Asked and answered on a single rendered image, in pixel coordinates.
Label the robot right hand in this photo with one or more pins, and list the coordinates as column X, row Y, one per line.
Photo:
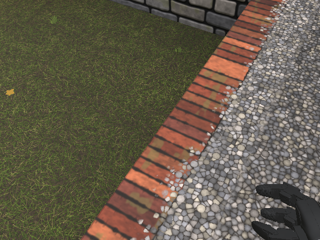
column 303, row 222

